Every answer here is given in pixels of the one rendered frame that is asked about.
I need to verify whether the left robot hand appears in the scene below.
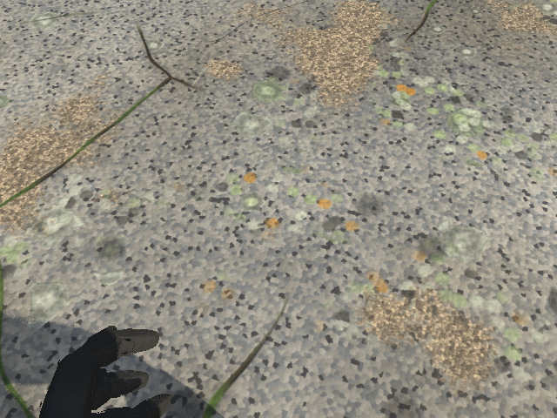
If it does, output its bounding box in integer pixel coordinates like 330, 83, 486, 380
39, 326, 171, 418

